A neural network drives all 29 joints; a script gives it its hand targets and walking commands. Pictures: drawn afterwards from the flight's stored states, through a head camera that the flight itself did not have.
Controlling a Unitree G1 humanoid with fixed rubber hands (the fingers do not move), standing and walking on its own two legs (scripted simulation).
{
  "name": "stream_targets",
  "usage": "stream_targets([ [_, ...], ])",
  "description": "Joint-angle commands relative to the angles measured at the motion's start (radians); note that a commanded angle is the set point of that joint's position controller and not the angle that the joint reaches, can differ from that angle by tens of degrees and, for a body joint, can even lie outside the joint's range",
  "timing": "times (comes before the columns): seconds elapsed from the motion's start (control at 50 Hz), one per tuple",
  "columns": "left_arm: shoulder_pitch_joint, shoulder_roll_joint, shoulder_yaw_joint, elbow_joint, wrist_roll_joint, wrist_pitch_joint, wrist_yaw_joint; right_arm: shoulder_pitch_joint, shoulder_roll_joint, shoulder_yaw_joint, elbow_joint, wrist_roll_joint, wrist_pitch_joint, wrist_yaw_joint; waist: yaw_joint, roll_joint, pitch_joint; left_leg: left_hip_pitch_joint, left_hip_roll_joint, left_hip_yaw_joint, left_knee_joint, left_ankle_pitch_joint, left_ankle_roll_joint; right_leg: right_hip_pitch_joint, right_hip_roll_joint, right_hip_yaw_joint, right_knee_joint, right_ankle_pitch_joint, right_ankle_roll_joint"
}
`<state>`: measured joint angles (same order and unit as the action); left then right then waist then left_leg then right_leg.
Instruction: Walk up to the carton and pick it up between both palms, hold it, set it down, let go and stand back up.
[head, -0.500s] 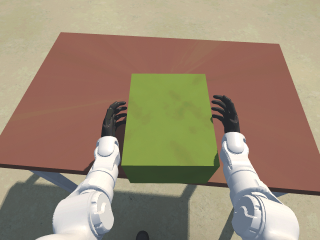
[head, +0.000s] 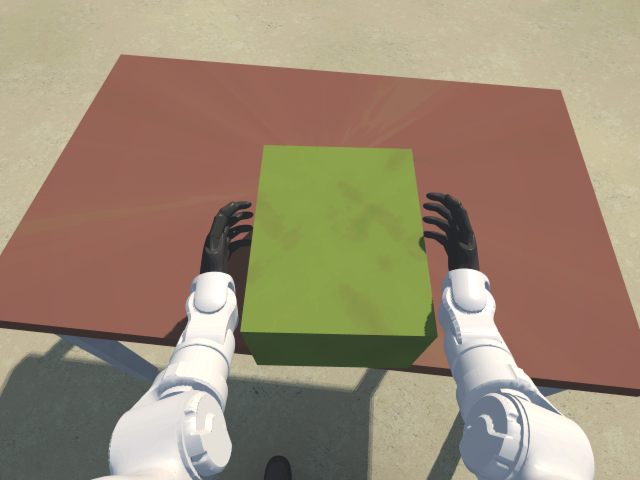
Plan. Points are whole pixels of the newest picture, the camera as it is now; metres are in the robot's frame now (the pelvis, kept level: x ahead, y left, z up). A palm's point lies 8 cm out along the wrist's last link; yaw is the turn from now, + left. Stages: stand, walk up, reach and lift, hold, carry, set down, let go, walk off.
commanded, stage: reach and lift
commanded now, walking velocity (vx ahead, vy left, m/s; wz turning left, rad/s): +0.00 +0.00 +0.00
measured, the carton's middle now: (335, 255) +0.43 +0.03 -0.06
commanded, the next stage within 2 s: none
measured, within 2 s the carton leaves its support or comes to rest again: leaves its support in 0.72 s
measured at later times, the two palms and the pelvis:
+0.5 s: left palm (218, 262) +0.38 +0.19 -0.01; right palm (459, 257) +0.40 -0.13 +0.01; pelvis +0.00 +0.00 +0.00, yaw +0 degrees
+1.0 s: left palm (205, 276) +0.36 +0.20 +0.00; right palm (453, 256) +0.39 -0.11 +0.03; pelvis -0.01 +0.00 +0.00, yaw +2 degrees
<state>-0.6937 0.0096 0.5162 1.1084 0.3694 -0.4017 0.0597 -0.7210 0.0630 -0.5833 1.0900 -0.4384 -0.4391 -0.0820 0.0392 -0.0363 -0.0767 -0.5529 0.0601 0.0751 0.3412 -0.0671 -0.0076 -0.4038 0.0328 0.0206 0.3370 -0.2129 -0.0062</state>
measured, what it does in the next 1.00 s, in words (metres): stands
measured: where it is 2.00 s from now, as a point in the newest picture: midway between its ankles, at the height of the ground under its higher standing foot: outside the picture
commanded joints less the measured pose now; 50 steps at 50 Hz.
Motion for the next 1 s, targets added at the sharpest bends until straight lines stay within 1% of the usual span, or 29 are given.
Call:
stream_targets([
  [0.0, -0.47, -0.5, -0.225, -0.013, 0.078, -0.029, -0.094, -0.411, 0.591, 0.282, 0.061, -0.099, -0.04, 0.134, 0.031, 0.039, -0.607, 0.437, -0.019, 0.066, 0.067, 0.338, -0.011, 0.12, -0.02, -0.085, 0.006, 0.419, 0.03],
  [0.1, -0.466, -0.515, -0.234, 0.001, 0.065, -0.033, -0.089, -0.42, 0.593, 0.299, 0.042, -0.102, -0.05, 0.134, 0.038, 0.021, -0.607, 0.421, -0.019, 0.057, 0.068, 0.34, -0.009, 0.108, -0.017, -0.093, 0.005, 0.41, 0.026],
  [0.12, -0.475, -0.508, -0.242, -0.011, 0.058, -0.035, -0.091, -0.421, 0.596, 0.302, 0.049, -0.096, -0.049, 0.132, 0.026, 0.017, -0.594, 0.413, -0.019, 0.051, 0.07, 0.347, -0.011, 0.111, -0.018, -0.091, 0.007, 0.425, 0.027],
  [0.14, -0.479, -0.504, -0.231, -0.012, 0.07, -0.036, -0.093, -0.411, 0.605, 0.31, 0.059, -0.095, -0.047, 0.13, 0.041, 0.018, -0.587, 0.42, -0.019, 0.061, 0.067, 0.347, -0.01, 0.118, -0.014, -0.093, 0.008, 0.427, 0.032],
  [0.16, -0.465, -0.516, -0.239, -0.005, 0.074, -0.03, -0.092, -0.407, 0.596, 0.3, 0.063, -0.096, -0.046, 0.13, 0.024, 0.031, -0.573, 0.439, -0.018, 0.062, 0.066, 0.335, -0.014, 0.11, -0.018, -0.093, 0.002, 0.42, 0.03],
  [0.18, -0.458, -0.522, -0.233, -0.005, 0.073, -0.028, -0.093, -0.392, 0.601, 0.302, 0.066, -0.095, -0.045, 0.13, 0.035, 0.035, -0.575, 0.445, -0.02, 0.062, 0.067, 0.344, -0.014, 0.103, -0.014, -0.095, -0.003, 0.404, 0.029],
  [0.2, -0.462, -0.535, -0.254, -0.007, 0.074, -0.028, -0.092, -0.404, 0.596, 0.306, 0.059, -0.088, -0.053, 0.13, 0.023, 0.061, -0.594, 0.461, -0.017, 0.055, 0.074, 0.365, -0.018, 0.087, -0.016, -0.09, -0.004, 0.408, 0.026],
  [0.26, -0.458, -0.528, -0.254, -0.01, 0.069, -0.029, -0.087, -0.413, 0.593, 0.315, 0.061, -0.085, -0.061, 0.129, 0.034, 0.046, -0.594, 0.484, -0.01, 0.048, 0.092, 0.394, -0.019, 0.067, -0.008, -0.103, -0.014, 0.403, 0.019],
  [0.3, -0.468, -0.541, -0.284, -0.026, 0.059, -0.032, -0.08, -0.415, 0.595, 0.318, 0.069, -0.074, -0.066, 0.132, 0.028, 0.067, -0.614, 0.489, -0.008, 0.048, 0.088, 0.42, -0.03, 0.062, -0.009, -0.101, -0.008, 0.411, 0.011],
  [0.34, -0.465, -0.52, -0.264, -0.015, 0.073, -0.029, -0.08, -0.41, 0.588, 0.31, 0.062, -0.088, -0.062, 0.128, 0.033, 0.043, -0.599, 0.485, -0.009, 0.049, 0.082, 0.379, -0.021, 0.047, -0.005, -0.109, -0.018, 0.38, 0.019],
  [0.36, -0.455, -0.517, -0.26, -0.016, 0.073, -0.03, -0.085, -0.411, 0.594, 0.322, 0.044, -0.08, -0.063, 0.125, 0.037, 0.045, -0.587, 0.459, -0.012, 0.056, 0.084, 0.364, -0.013, 0.076, -0.012, -0.091, -0.012, 0.405, 0.023],
  [0.42, -0.483, -0.519, -0.267, -0.018, 0.051, -0.047, -0.085, -0.428, 0.595, 0.33, 0.036, -0.087, -0.08, 0.121, 0.032, 0.016, -0.63, 0.396, -0.016, 0.05, 0.068, 0.342, -0.01, 0.135, -0.018, -0.091, 0.013, 0.472, 0.036],
  [0.44, -0.477, -0.532, -0.266, 0.003, 0.048, -0.053, -0.087, -0.445, 0.6, 0.353, 0.025, -0.088, -0.09, 0.122, 0.043, 0.013, -0.644, 0.369, -0.024, 0.054, 0.071, 0.352, -0.008, 0.145, -0.021, -0.09, 0.028, 0.499, 0.039],
  [0.46, -0.484, -0.533, -0.262, 0.002, 0.053, -0.06, -0.087, -0.45, 0.599, 0.348, 0.029, -0.09, -0.097, 0.119, 0.036, 0.006, -0.632, 0.377, -0.02, 0.053, 0.07, 0.355, -0.012, 0.153, -0.018, -0.094, 0.032, 0.527, 0.043],
  [0.48, -0.491, -0.518, -0.256, -0.006, 0.052, -0.063, -0.091, -0.443, 0.612, 0.359, 0.04, -0.088, -0.096, 0.118, 0.043, 0.007, -0.627, 0.366, -0.019, 0.05, 0.063, 0.347, -0.008, 0.176, -0.022, -0.09, 0.029, 0.541, 0.042],
  [0.54, -0.541, -0.555, -0.284, -0.028, 0.046, -0.085, -0.088, -0.465, 0.601, 0.338, 0.043, -0.102, -0.131, 0.116, 0.023, 0.034, -0.675, 0.43, -0.016, 0.045, 0.072, 0.389, -0.029, 0.128, -0.018, -0.101, 0.023, 0.517, 0.033],
  [0.56, -0.547, -0.552, -0.29, -0.032, 0.049, -0.092, -0.085, -0.478, 0.606, 0.336, 0.028, -0.105, -0.145, 0.115, 0.036, 0.04, -0.695, 0.445, -0.013, 0.051, 0.083, 0.4, -0.031, 0.109, -0.014, -0.108, 0.015, 0.489, 0.033],
  [0.6, -0.58, -0.57, -0.305, -0.034, 0.05, -0.105, -0.079, -0.508, 0.603, 0.333, 0.027, -0.114, -0.173, 0.113, 0.033, 0.052, -0.746, 0.473, -0.005, 0.045, 0.098, 0.422, -0.04, 0.075, -0.007, -0.11, 0.011, 0.475, 0.027],
  [0.62, -0.587, -0.577, -0.31, -0.044, 0.039, -0.113, -0.078, -0.509, 0.604, 0.337, 0.033, -0.121, -0.182, 0.111, 0.016, 0.029, -0.757, 0.485, -0.005, 0.044, 0.097, 0.433, -0.039, 0.072, -0.004, -0.117, 0.009, 0.481, 0.028],
  [0.64, -0.587, -0.581, -0.314, -0.05, 0.05, -0.115, -0.077, -0.493, 0.595, 0.329, 0.06, -0.123, -0.188, 0.108, 0.012, 0.049, -0.746, 0.485, -0.007, 0.046, 0.099, 0.447, -0.043, 0.087, -0.008, -0.112, 0.012, 0.506, 0.023],
  [0.66, -0.588, -0.565, -0.299, -0.048, 0.064, -0.119, -0.078, -0.499, 0.602, 0.339, 0.059, -0.121, -0.196, 0.105, 0.024, 0.044, -0.742, 0.465, -0.009, 0.048, 0.101, 0.443, -0.043, 0.111, -0.009, -0.111, 0.016, 0.537, 0.027],
  [0.68, -0.586, -0.566, -0.3, -0.034, 0.056, -0.122, -0.081, -0.504, 0.597, 0.34, 0.057, -0.13, -0.199, 0.102, 0.017, 0.028, -0.745, 0.447, -0.017, 0.055, 0.093, 0.416, -0.039, 0.124, -0.011, -0.115, 0.016, 0.526, 0.036],
  [0.72, -0.618, -0.563, -0.302, -0.055, 0.057, -0.134, -0.083, -0.526, 0.615, 0.344, 0.041, -0.131, -0.218, 0.1, 0.025, 0.028, -0.767, 0.393, -0.021, 0.062, 0.078, 0.356, -0.031, 0.16, -0.015, -0.106, 0.029, 0.522, 0.04],
  [0.76, -0.606, -0.555, -0.311, -0.031, 0.048, -0.138, -0.083, -0.494, 0.609, 0.358, 0.069, -0.135, -0.217, 0.095, 0.02, 0.026, -0.753, 0.363, -0.025, 0.053, 0.06, 0.332, -0.028, 0.177, -0.016, -0.102, 0.033, 0.551, 0.043],
  [0.78, -0.617, -0.543, -0.3, -0.037, 0.053, -0.138, -0.085, -0.505, 0.608, 0.352, 0.076, -0.136, -0.217, 0.092, 0.02, 0.008, -0.74, 0.367, -0.023, 0.052, 0.055, 0.3, -0.022, 0.173, -0.021, -0.101, 0.024, 0.522, 0.045],
  [0.84, -0.628, -0.574, -0.338, -0.045, 0.033, -0.136, -0.082, -0.51, 0.598, 0.342, 0.078, -0.127, -0.224, 0.09, 0.006, 0.048, -0.744, 0.391, -0.022, 0.054, 0.056, 0.276, -0.035, 0.147, -0.021, -0.1, 0.018, 0.461, 0.036],
  [0.88, -0.638, -0.58, -0.364, -0.047, 0.019, -0.127, -0.077, -0.514, 0.585, 0.344, 0.095, -0.119, -0.22, 0.087, -0.007, 0.045, -0.733, 0.442, -0.021, 0.051, 0.061, 0.299, -0.041, 0.096, -0.011, -0.114, 0.001, 0.431, 0.027],
  [0.92, -0.652, -0.572, -0.369, -0.074, 0.018, -0.13, -0.079, -0.516, 0.597, 0.351, 0.106, -0.112, -0.221, 0.084, -0.003, 0.053, -0.738, 0.452, -0.024, 0.054, 0.067, 0.292, -0.045, 0.075, -0.008, -0.114, -0.008, 0.402, 0.025],
  [0.98, -0.663, -0.566, -0.387, -0.093, 0.018, -0.124, -0.079, -0.505, 0.586, 0.369, 0.11, -0.093, -0.218, 0.08, -0.004, 0.076, -0.777, 0.485, -0.027, 0.046, 0.073, 0.32, -0.049, 0.077, -0.009, -0.108, -0.001, 0.429, 0.023],
])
